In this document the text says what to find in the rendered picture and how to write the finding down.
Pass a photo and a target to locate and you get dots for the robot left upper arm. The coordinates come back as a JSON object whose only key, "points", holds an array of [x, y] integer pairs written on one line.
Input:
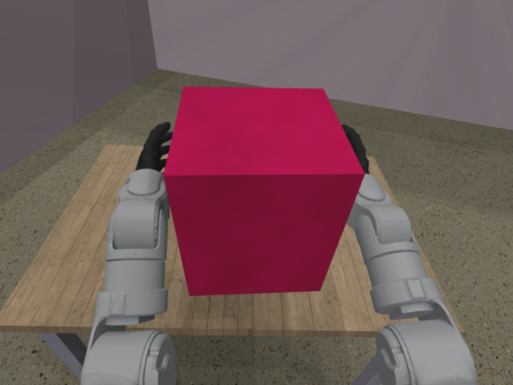
{"points": [[137, 357]]}

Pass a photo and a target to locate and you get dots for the left robot forearm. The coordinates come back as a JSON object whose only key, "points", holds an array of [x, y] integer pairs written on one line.
{"points": [[137, 240]]}

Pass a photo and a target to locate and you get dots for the table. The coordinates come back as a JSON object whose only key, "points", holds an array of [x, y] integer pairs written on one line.
{"points": [[56, 297]]}

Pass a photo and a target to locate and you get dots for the robot right upper arm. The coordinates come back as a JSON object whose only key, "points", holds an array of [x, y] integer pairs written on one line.
{"points": [[426, 352]]}

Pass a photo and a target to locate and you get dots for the right robot hand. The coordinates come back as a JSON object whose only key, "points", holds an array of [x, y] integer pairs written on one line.
{"points": [[358, 147]]}

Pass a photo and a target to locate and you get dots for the carton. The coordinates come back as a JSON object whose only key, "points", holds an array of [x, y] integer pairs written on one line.
{"points": [[260, 182]]}

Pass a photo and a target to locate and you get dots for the right robot forearm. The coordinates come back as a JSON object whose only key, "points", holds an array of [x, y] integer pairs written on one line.
{"points": [[401, 286]]}

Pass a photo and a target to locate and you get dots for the left robot hand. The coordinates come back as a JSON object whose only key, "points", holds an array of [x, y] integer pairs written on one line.
{"points": [[152, 150]]}

